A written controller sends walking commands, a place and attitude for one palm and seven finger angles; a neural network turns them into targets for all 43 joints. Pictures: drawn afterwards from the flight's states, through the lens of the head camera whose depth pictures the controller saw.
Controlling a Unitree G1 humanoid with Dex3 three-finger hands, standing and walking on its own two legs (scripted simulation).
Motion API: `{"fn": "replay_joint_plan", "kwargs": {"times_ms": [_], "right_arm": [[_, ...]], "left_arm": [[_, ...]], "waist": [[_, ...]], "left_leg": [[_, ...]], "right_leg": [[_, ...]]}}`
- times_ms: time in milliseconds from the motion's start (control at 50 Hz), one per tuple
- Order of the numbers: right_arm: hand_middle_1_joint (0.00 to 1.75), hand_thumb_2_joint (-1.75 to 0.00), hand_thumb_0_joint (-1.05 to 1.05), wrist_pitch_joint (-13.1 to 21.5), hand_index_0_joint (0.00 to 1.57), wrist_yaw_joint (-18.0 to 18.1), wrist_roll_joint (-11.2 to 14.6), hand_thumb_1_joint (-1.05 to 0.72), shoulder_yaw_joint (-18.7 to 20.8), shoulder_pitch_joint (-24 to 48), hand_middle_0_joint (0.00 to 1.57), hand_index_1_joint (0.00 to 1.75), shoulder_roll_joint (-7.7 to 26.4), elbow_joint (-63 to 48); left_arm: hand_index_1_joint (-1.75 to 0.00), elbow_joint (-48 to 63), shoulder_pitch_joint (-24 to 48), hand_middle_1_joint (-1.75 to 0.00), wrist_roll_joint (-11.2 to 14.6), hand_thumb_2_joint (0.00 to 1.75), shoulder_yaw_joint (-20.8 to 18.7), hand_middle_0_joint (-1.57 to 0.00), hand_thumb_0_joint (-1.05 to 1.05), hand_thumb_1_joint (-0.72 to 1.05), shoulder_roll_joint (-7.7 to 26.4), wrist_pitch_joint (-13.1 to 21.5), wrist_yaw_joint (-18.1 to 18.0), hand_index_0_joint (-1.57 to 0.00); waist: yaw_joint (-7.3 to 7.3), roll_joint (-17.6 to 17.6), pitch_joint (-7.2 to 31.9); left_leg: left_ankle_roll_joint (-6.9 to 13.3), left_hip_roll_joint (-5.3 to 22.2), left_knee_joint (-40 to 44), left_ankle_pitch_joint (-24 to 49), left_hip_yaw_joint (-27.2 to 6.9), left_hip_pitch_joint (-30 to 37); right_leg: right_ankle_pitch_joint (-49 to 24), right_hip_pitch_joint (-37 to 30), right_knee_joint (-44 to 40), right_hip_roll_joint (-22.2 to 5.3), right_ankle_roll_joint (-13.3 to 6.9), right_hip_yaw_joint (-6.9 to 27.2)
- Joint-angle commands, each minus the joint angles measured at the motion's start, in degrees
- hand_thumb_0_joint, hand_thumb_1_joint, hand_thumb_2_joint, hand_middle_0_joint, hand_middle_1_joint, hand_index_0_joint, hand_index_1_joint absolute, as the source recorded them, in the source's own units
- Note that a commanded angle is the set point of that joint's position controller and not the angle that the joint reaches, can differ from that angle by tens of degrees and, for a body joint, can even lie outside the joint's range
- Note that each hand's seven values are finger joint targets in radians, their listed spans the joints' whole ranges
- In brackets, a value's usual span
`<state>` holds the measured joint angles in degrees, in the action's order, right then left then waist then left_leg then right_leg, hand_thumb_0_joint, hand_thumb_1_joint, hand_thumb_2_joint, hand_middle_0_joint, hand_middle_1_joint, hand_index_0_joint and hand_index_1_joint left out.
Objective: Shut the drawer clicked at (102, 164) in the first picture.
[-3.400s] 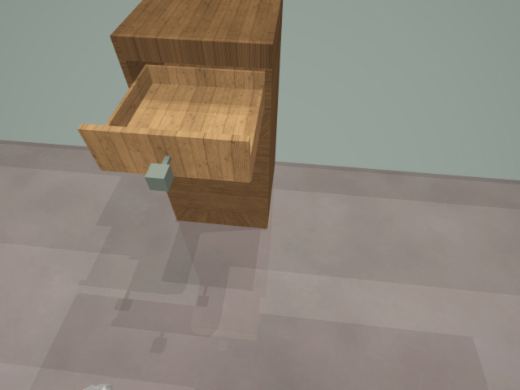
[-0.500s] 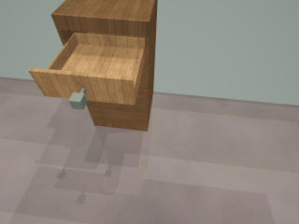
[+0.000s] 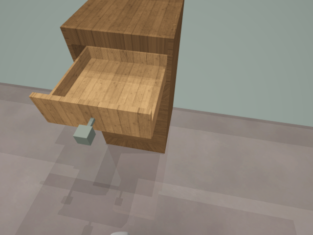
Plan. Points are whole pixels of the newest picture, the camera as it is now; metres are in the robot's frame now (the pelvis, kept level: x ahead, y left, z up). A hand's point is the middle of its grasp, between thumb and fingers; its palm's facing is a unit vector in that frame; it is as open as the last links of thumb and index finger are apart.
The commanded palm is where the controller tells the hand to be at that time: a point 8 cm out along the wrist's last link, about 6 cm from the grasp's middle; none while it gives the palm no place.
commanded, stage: come to a stop and stand still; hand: left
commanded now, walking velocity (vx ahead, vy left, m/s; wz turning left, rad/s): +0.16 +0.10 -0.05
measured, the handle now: (87, 129) +0.40 +0.26 -0.02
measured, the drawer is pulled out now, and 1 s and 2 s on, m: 0.30 0.30 0.30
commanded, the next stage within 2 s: look again from close up in 1.48 s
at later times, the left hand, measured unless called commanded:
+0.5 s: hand (86, 228) +0.15 +0.22 -0.15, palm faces -0.01 -0.95 -0.32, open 7.4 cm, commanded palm none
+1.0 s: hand (82, 232) +0.14 +0.22 -0.15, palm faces -0.06 -0.97 -0.25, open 7.4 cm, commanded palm none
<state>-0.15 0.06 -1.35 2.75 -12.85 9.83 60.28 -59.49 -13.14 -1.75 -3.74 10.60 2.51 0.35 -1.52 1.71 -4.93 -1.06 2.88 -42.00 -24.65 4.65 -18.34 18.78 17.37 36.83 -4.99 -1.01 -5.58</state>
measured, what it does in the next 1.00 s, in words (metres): steps on the spot: left foot, then left foot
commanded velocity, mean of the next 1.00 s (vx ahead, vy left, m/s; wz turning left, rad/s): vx -0.09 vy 0.00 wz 0.00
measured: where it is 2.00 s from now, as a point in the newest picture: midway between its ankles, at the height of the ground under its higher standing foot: outside the picture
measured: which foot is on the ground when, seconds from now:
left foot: up 0.00-0.16, down 0.18-0.44, up 0.46-0.66, down 0.68-1.00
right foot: down 0.00-1.00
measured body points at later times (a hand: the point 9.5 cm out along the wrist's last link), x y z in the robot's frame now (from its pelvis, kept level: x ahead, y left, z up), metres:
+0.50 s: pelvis +0.06 +0.00 +0.00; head +0.12 -0.02 +0.45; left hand +0.15 +0.27 -0.13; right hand +0.12 -0.25 -0.16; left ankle +0.07 +0.15 -0.70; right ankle +0.05 -0.09 -0.72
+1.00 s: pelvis +0.04 +0.03 +0.01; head +0.04 +0.03 +0.46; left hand +0.14 +0.27 -0.13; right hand +0.11 -0.21 -0.13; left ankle +0.07 +0.14 -0.72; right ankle +0.05 -0.09 -0.72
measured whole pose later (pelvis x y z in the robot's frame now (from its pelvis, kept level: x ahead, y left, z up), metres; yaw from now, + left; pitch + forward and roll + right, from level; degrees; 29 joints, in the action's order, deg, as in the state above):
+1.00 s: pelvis +0.04 +0.03 +0.01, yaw -3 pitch -2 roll +0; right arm -1.2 0.3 -1.7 0.5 -12.3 10.8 53.4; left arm -52.8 -12.5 -0.7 0.4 13.0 -0.8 -1.7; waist 0.6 0.0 -1.7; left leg 0.9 0.0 -32.2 -16.0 1.1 -14.2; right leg 16.1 13.2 31.3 0.0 0.0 -0.4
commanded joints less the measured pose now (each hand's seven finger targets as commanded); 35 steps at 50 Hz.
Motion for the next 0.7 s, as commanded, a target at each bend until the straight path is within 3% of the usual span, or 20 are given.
{"fn": "replay_joint_plan", "kwargs": {"times_ms": [0, 60, 100, 120, 160, 180, 200, 240, 280, 360, 380, 400, 420, 460, 480, 500, 520, 540, 580, 680], "right_arm": [[0.3, -0.9, 0.0, 1.44, 0.2, -0.33, 0.04, -0.9, 1.26, 5.74, 0.2, 0.3, 5.16, -5.46], [0.3, -0.9, 0.0, 1.36, 0.2, -0.08, 0.84, -0.9, 0.08, 3.06, 0.2, 0.3, 1.7, -3.61], [0.3, -0.9, 0.0, 1.46, 0.2, 0.36, 1.01, -0.9, -0.39, -1.17, 0.2, 0.3, 1.58, -1.61], [0.3, -0.9, 0.0, 1.74, 0.2, 0.67, 0.9, -0.9, 0.01, -2.99, 0.2, 0.3, 3.2, -0.83], [0.3, -0.9, 0.0, 1.31, 0.2, 1.46, 0.73, -0.9, 1.42, -5.91, 0.2, 0.3, 9.55, -1.09], [0.3, -0.9, 0.0, 0.74, 0.2, 1.62, 0.64, -0.9, 1.82, -6.77, 0.2, 0.3, 11.12, -1.26], [0.3, -0.9, 0.0, 0.15, 0.2, 2.43, 0.48, -0.9, 2.08, -6.3, 0.2, 0.3, 11.86, -1.41], [0.3, -0.9, 0.0, -0.8, 0.2, 3.26, -0.11, -0.9, 2.37, -3.46, 0.2, 0.3, 10.87, -2.29], [0.3, -0.9, 0.0, -0.81, 0.2, 3.56, -0.4, -0.9, 2.86, -0.33, 0.2, 0.3, 11.32, -3.95], [0.3, -0.9, 0.0, -1.1, 0.2, 3.13, 0.07, -0.9, 3.59, 4.39, 0.2, 0.3, 12.22, -5.62], [0.3, -0.9, 0.0, -1.37, 0.2, 2.85, 0.46, -0.9, 3.47, 5.21, 0.2, 0.3, 10.93, -6.33], [0.3, -0.9, 0.0, -1.66, 0.2, 2.21, 1.06, -0.9, 2.99, 3.8, 0.2, 0.3, 7.29, -6.97], [0.3, -0.9, 0.0, -2.4, 0.2, 1.6, 1.2, -0.9, 2.6, 3.35, 0.2, 0.3, 6.22, -6.98], [0.3, -0.9, 0.0, -2.91, 0.2, 1.92, 0.82, -0.9, 2.07, 4.72, 0.2, 0.3, 4.8, -5.88], [0.3, -0.9, 0.0, -1.3, 0.2, 1.45, 0.03, -0.9, 1.56, 4.1, 0.2, 0.3, 9.06, -13.57], [0.3, -0.9, 0.0, -0.24, 0.2, 1.29, 0.6, -0.9, 2.18, 4.06, 0.2, 0.3, 5.61, -12.95], [0.3, -0.9, 0.0, -0.62, 0.2, 0.95, 0.58, -0.9, 1.66, 5.21, 0.2, 0.3, 5.18, -14.26], [0.3, -0.9, 0.0, -0.71, 0.2, 0.74, 0.54, -0.9, 1.47, 6.63, 0.2, 0.3, 4.6, -15.08], [0.3, -0.9, 0.0, -0.82, 0.2, 0.48, 0.34, -0.9, 1.03, 3.72, 0.2, 0.3, 4.94, -15.38], [0.3, -0.9, 0.0, -0.11, 0.2, 0.87, -0.06, -0.9, 0.85, -0.58, 0.2, 0.3, 8.46, -14.23]], "left_arm": [[-0.3, 0.19, -8.31, -0.3, -0.24, 0.9, -2.08, -0.2, 0.0, 0.9, 9.3, 0.04, -1.4, -0.2], [-0.3, 0.15, -5.4, -0.3, -0.34, 0.9, -1.26, -0.2, 0.0, 0.9, 7.7, 0.29, -1.66, -0.2], [-0.3, 0.09, -3.93, -0.3, 0.47, 0.9, -1.3, -0.2, 0.0, 0.9, 8.71, -0.34, -2.21, -0.2], [-0.3, 0.33, -3.4, -0.3, 0.89, 0.9, -1.09, -0.2, 0.0, 0.9, 8.45, -0.75, -2.52, -0.2], [-0.3, 1.48, -5.06, -0.3, 1.2, 0.9, -0.16, -0.2, 0.0, 0.9, 4.9, -1.87, -3.2, -0.2], [-0.3, 2.09, -4.88, -0.3, 0.82, 0.9, 0.11, -0.2, 0.0, 0.9, 4.53, -2.49, -3.46, -0.2], [-0.3, 2.78, -3.09, -0.3, 1.12, 0.9, -0.32, -0.2, 0.0, 0.9, 4.86, -3.38, -3.05, -0.2], [-0.3, 3.42, -0.1, -0.3, 1.15, 0.9, -1.18, -0.2, 0.0, 0.9, 5.33, -4.13, -2.73, -0.2], [-0.3, 3.72, -1.36, -0.3, 1.13, 0.9, -1.4, -0.2, 0.0, 0.9, 5.21, -4.13, -2.34, -0.2], [-0.3, 4.14, -5.8, -0.3, 0.57, 0.9, -1.98, -0.2, 0.0, 0.9, 6.11, -4.4, -1.61, -0.2], [-0.3, 4.3, -7.13, -0.3, 0.09, 0.9, -2.11, -0.2, 0.0, 0.9, 7.77, -4.09, -1.68, -0.2], [-0.3, 5.2, -4.85, -0.3, -0.72, 0.9, -2.43, -0.2, 0.0, 0.9, 11.99, -3.8, -1.97, -0.2], [-0.3, 5.91, -2.45, -0.3, -0.56, 0.9, -1.96, -0.2, 0.0, 0.9, 13.91, -3.66, -1.71, -0.2], [-0.3, 6.21, 0.7, -0.3, -0.28, 0.9, -1.67, -0.2, 0.0, 0.9, 10.77, -3.16, -2.52, -0.2], [-0.3, 8.54, -5.77, -0.3, -0.44, 0.9, 0.37, -0.2, 0.0, 0.9, 15.46, -2.46, -4.39, -0.2], [-0.3, 11.25, -1.78, -0.3, -0.12, 0.9, -1.17, -0.2, 0.0, 0.9, 13.61, -2.57, -4.88, -0.2], [-0.3, 13.16, -1.08, -0.3, 0.18, 0.9, -0.76, -0.2, 0.0, 0.9, 13.8, -2.71, -4.52, -0.2], [-0.3, 13.59, -1.04, -0.3, 0.11, 0.9, -0.55, -0.2, 0.0, 0.9, 13.41, -2.57, -4.44, -0.2], [-0.3, 13.81, -0.56, -0.3, -0.11, 0.9, 0.04, -0.2, 0.0, 0.9, 12.86, -2.41, -4.34, -0.2], [-0.3, 13.65, -1.66, -0.3, 0.44, 0.9, 1.06, -0.2, 0.0, 0.9, 10.8, -2.29, -4.01, -0.2]], "waist": [[-2.2, 9.64, -4.41], [-0.37, 9.17, 0.54], [1.13, 6.75, 5.58], [1.81, 3.27, 7.36], [2.3, -10.06, 11.84], [3.53, -11.44, 9.58], [4.11, -16.13, 7.46], [3.99, -18.15, 4.99], [2.7, -13.52, 8.57], [-0.73, -8.74, 10.5], [-1.46, -1.9, 9.04], [-0.15, 11.37, 7.27], [-0.26, 12.09, 6.23], [0.71, 10.54, 4.39], [1.33, 6.55, 15.2], [2.04, 5.14, 21.59], [0.88, 4.23, 21.11], [0.64, 4.33, 15.1], [1.83, 7.7, 7.28], [1.82, 2.86, 6.03]], "left_leg": [[-0.43, 2.78, -15.86, -2.03, -5.08, -19.56], [-1.63, 0.7, 1.9, 0.58, -0.84, -7.66], [-1.66, -2.82, 15.34, 16.03, 2.01, 2.07], [-1.0, -0.64, 20.03, 28.92, 1.59, 8.55], [6.45, 14.02, 15.38, 69.65, -8.95, 20.53], [9.33, 17.99, 16.27, 78.7, -10.9, 21.81], [11.6, 18.82, 17.3, 84.32, -11.87, 20.23], [12.19, 17.83, 16.47, 77.83, -10.31, 16.84], [11.35, 17.1, 14.59, 71.69, -10.22, 20.78], [7.23, 14.17, 13.88, 45.74, -7.78, 8.0], [4.29, 9.72, 9.97, 32.56, -5.3, 4.41], [0.11, 1.12, 2.3, 11.07, 0.77, -1.73], [-1.02, -2.85, -8.76, -9.23, -1.09, -2.36], [-0.32, -1.93, -18.95, -8.3, -7.12, -8.1], [0.66, -2.11, -10.37, -4.92, -9.2, -8.71], [0.37, -1.2, -6.45, -0.68, -6.38, -9.46], [0.01, -3.67, -4.69, 0.9, -4.22, -6.64], [0.19, -4.05, -2.48, 1.17, -4.03, -6.23], [0.44, -3.77, 4.23, 3.35, -3.01, -4.44], [2.69, 1.12, 8.52, 25.68, -5.14, 5.33]], "right_leg": [[-1.18, -9.92, -26.71, -19.0, -10.95, 27.25], [-42.63, -12.79, -16.56, -11.98, -7.56, 9.16], [-49.14, -15.08, -9.32, -7.17, -3.68, 3.96], [-45.1, -12.55, -5.89, -5.72, -1.23, 3.3], [-8.36, -2.2, -0.73, -0.43, 2.89, 0.43], [10.0, 1.44, 7.84, 2.29, 2.87, 0.85], [17.51, 4.94, 15.17, 3.32, 2.68, 2.92], [18.44, 7.3, 18.89, 2.96, 1.83, 6.37], [14.42, 7.76, 14.98, 4.08, 1.44, 5.93], [-3.46, -7.66, -3.8, 4.38, 0.86, 3.39], [-18.41, -9.62, -12.05, 1.65, 0.04, 6.92], [-30.62, -9.69, -17.18, -9.95, -4.42, 19.73], [-34.04, -5.53, -19.56, -17.15, -10.45, 22.45], [-43.41, -8.62, -15.08, -12.74, -11.98, 20.7], [-47.73, -20.47, -5.81, -12.94, -11.03, 27.7], [-38.69, -20.81, -3.42, -12.26, -9.68, 22.49], [-34.05, -18.6, -5.02, -10.17, -8.75, 20.42], [-31.57, -13.81, -6.69, -9.46, -7.99, 20.32], [-31.97, -9.32, -7.63, -8.37, -6.26, 18.64], [-24.0, -3.39, -8.39, -2.09, -1.73, 12.76]]}}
